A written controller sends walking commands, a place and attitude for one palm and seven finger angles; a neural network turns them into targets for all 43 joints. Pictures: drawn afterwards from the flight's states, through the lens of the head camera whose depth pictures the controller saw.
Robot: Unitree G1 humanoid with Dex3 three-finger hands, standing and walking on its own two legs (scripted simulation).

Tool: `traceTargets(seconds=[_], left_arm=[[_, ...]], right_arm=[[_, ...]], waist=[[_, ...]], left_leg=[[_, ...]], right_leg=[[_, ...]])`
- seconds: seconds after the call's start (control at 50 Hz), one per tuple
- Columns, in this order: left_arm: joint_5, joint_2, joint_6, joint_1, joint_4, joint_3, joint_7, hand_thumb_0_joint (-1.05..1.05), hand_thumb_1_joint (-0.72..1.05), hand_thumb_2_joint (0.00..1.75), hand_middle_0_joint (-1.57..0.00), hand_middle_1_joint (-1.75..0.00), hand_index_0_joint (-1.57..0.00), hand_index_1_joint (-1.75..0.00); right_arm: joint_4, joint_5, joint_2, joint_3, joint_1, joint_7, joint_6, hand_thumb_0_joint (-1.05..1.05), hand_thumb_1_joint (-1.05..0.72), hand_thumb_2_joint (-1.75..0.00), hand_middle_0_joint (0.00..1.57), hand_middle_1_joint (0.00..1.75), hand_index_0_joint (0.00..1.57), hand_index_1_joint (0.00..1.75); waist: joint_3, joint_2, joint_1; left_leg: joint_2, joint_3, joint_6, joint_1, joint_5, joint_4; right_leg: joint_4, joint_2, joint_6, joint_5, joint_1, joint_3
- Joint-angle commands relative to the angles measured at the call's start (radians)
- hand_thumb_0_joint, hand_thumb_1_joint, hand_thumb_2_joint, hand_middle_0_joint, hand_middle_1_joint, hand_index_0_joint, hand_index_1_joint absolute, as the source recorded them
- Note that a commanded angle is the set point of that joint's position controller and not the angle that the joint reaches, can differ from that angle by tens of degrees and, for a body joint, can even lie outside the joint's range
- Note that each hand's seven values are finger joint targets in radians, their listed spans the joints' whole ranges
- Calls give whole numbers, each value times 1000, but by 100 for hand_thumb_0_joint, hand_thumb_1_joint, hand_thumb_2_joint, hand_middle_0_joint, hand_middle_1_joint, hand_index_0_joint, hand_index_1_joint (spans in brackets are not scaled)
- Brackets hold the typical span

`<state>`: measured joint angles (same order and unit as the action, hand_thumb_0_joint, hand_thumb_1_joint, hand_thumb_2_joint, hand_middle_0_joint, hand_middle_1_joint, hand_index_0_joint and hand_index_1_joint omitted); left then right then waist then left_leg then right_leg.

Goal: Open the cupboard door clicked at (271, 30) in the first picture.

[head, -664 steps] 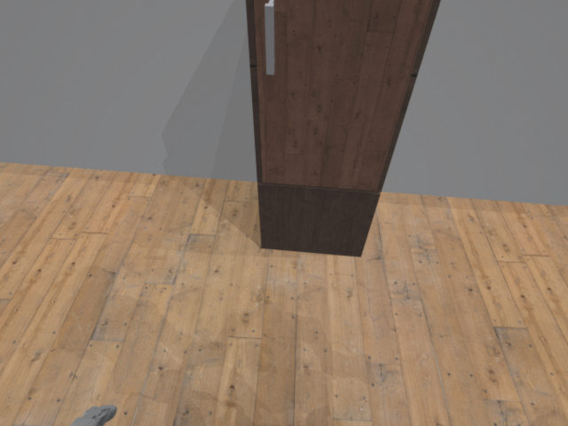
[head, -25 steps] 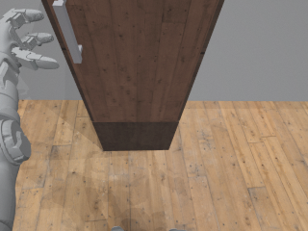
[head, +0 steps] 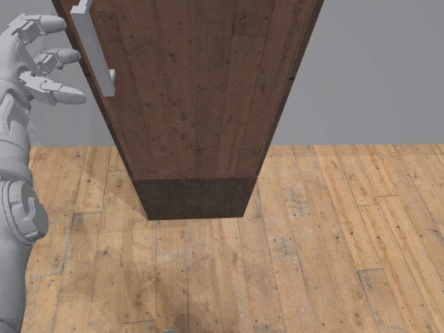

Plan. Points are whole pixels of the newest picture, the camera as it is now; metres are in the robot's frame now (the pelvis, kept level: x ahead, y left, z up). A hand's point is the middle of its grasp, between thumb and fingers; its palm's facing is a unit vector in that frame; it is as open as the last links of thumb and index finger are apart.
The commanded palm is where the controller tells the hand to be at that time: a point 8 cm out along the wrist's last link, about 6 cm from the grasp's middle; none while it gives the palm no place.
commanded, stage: slide the fingers in behind the handle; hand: left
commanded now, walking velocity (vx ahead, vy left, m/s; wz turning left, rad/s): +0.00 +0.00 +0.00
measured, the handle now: (98, 49) +0.56 +0.16 +0.17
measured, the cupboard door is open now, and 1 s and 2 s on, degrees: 0 0 0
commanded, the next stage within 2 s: close the thumb around the handle in 1.40 s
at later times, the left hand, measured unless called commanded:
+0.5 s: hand (81, 69) +0.51 +0.18 +0.17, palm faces -0.01 -1.00 +0.02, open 14.0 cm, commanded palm +0.49 +0.23 +0.17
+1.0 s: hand (104, 68) +0.51 +0.15 +0.17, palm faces -0.01 -1.00 +0.00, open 14.0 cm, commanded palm +0.48 +0.20 +0.17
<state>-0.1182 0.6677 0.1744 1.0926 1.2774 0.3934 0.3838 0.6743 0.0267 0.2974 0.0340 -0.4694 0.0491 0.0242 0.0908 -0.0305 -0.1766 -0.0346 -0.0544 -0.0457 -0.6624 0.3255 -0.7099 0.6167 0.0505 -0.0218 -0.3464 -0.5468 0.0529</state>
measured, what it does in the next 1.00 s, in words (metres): stands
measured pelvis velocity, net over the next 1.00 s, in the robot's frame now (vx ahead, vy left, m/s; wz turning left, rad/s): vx -0.01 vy -0.02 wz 0.00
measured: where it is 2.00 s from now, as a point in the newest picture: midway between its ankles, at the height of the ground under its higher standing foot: outside the picture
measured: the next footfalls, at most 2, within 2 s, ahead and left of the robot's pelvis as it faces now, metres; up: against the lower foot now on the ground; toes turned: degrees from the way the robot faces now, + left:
none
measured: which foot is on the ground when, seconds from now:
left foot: down 0.00-1.00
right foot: down 0.00-1.00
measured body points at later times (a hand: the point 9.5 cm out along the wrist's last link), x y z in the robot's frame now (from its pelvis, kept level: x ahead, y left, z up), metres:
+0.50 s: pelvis +0.00 -0.01 +0.00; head +0.08 +0.00 +0.44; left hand +0.50 +0.24 +0.17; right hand +0.01 -0.28 -0.11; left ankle +0.00 +0.09 -0.72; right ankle -0.04 -0.11 -0.72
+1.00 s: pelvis -0.01 -0.02 +0.00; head +0.07 -0.02 +0.45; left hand +0.50 +0.20 +0.18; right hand -0.02 -0.28 -0.11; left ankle +0.00 +0.09 -0.72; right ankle -0.04 -0.11 -0.72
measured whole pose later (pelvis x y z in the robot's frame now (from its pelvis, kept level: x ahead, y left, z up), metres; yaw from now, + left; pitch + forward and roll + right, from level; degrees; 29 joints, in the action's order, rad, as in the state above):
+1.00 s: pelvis -0.01 -0.02 +0.00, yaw +0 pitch +13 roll -2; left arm -0.11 0.50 0.20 1.05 1.20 0.34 0.22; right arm 0.68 0.02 0.29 0.02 -0.46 0.02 0.00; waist 0.09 -0.04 -0.16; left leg -0.04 -0.05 -0.03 -0.61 0.31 -0.68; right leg 0.62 0.06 -0.04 -0.35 -0.51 0.05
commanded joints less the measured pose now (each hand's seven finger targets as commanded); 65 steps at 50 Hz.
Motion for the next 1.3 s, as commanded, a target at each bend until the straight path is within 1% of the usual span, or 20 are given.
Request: traceTargets(seconds=[0.0,0.06,0.1,0.16,0.26,0.34,0.42,0.5,0.58,0.64,0.72,0.78,0.88,0.96,1.06,1.12,1.18,1.22,1.24,1.28], left_arm=[[-20,190,43,472,-260,-6,-26,0,-50,30,-30,-120,-30,-120],[-21,197,63,433,-328,28,-56,0,-50,30,-30,-120,-30,-120],[-29,185,68,414,-323,31,-68,0,-50,30,-30,-120,-30,-120],[-21,117,53,423,-316,-18,-76,0,-50,30,-30,-120,-30,-120],[-6,147,40,461,-282,-4,-103,0,-50,30,-30,-120,-30,-120],[-2,122,67,514,-312,-27,-114,0,-50,30,-30,-120,-30,-120],[-11,88,84,534,-304,-49,-110,0,-50,30,-30,-120,-30,-120],[-17,37,58,511,-244,-84,-110,0,-50,30,-30,-120,-30,-120],[-8,116,40,505,-216,-28,-134,0,-50,30,-30,-120,-30,-120],[4,121,78,489,-292,-9,-154,0,-50,30,-30,-120,-30,-120],[5,88,89,493,-272,-31,-168,0,-50,30,-30,-120,-30,-120],[9,118,66,488,-230,-17,-165,0,-50,30,-30,-120,-30,-120],[11,121,91,485,-308,-8,-165,0,-50,30,-30,-120,-30,-120],[-12,4,92,445,-315,-72,-158,0,-50,30,-30,-120,-30,-120],[-11,70,39,437,-243,-26,-166,0,-50,30,-30,-120,-30,-120],[5,97,56,490,-288,-24,-182,0,-50,30,-30,-120,-30,-120],[7,25,96,538,-320,-75,-191,0,-50,30,-30,-120,-30,-120],[4,48,122,549,-341,-56,-190,0,-50,30,-30,-120,-30,-120],[-3,11,122,538,-337,-76,-184,0,-50,30,-30,-120,-30,-120],[-7,-7,103,506,-284,-83,-174,0,-50,30,-30,-120,-30,-120]], right_arm=[[-59,-2,184,-66,-130,13,-27,0,-90,-90,20,30,20,30],[-67,-6,179,-73,-123,1,-27,0,-90,-90,20,30,20,30],[-70,-6,178,-73,-122,-1,-23,0,-90,-90,20,30,20,30],[-75,0,171,-74,-97,-7,-22,0,-90,-90,20,30,20,30],[-74,3,172,-68,-89,1,-20,0,-90,-90,20,30,20,30],[-72,1,166,-66,-81,0,-32,0,-90,-90,20,30,20,30],[-56,1,166,-65,-84,1,-41,0,-90,-90,20,30,20,30],[-53,2,165,-62,-87,1,-44,0,-90,-90,20,30,20,30],[-57,2,171,-61,-90,2,-45,0,-90,-90,20,30,20,30],[-67,-3,164,-65,-93,-3,-51,0,-90,-90,20,30,20,30],[-62,-2,163,-65,-91,-8,-53,0,-90,-90,20,30,20,30],[-60,1,169,-65,-98,-4,-51,0,-90,-90,20,30,20,30],[-68,-2,159,-66,-96,-5,-56,0,-90,-90,20,30,20,30],[-62,0,151,-70,-85,-13,-60,0,-90,-90,20,30,20,30],[-60,4,163,-70,-87,-6,-50,0,-90,-90,20,30,20,30],[-64,3,159,-65,-81,-4,-52,0,-90,-90,20,30,20,30],[-58,-1,151,-67,-76,-7,-64,0,-90,-90,20,30,20,30],[-49,-2,154,-69,-83,-8,-67,0,-90,-90,20,30,20,30],[-49,0,152,-72,-78,-11,-69,0,-90,-90,20,30,20,30],[-45,1,154,-70,-75,-12,-69,0,-90,-90,20,30,20,30]], waist=[[394,-131,-1],[454,-135,24],[443,-82,22],[403,-91,14],[359,-49,6],[411,-98,-3],[427,-85,-12],[369,-82,-16],[353,-34,-6],[435,-76,21],[379,-41,2],[355,4,-3],[430,-72,20],[399,-70,12],[315,19,10],[336,-13,8],[364,-50,-16],[428,-77,-5],[442,-84,-6],[413,-74,-4]], left_leg=[[-5,112,5,499,-485,15],[-13,118,15,550,-585,3],[-11,112,8,528,-591,0],[-7,106,10,519,-543,7],[-1,104,5,458,-453,16],[6,105,6,489,-438,10],[4,112,5,506,-439,7],[8,111,4,469,-393,16],[13,95,-3,389,-332,32],[16,96,2,439,-397,22],[17,85,-4,406,-331,32],[21,75,-9,351,-285,46],[24,72,-5,410,-360,39],[20,73,-2,453,-374,40],[27,63,-13,346,-306,58],[30,66,-12,357,-309,53],[23,78,-5,429,-327,40],[22,88,-1,474,-379,32],[21,89,1,499,-396,29],[20,89,3,485,-384,30]], right_leg=[[-40,12,7,388,-28,-15],[-25,15,8,437,-6,-16],[-24,15,9,457,20,-15],[-28,13,13,439,-2,-17],[-31,6,10,414,13,-24],[-28,3,10,407,15,-31],[-28,5,10,407,7,-30],[-37,2,6,365,-8,-24],[-45,-1,13,366,43,-38],[-29,1,8,411,68,-38],[-47,5,15,375,59,-42],[-58,0,18,373,95,-50],[-47,0,12,441,125,-53],[-54,7,11,431,84,-40],[-68,-3,19,422,117,-50],[-61,-8,17,419,118,-55],[-57,-1,16,393,60,-50],[-44,0,12,421,75,-49],[-41,2,10,429,64,-46],[-44,2,10,412,46,-41]])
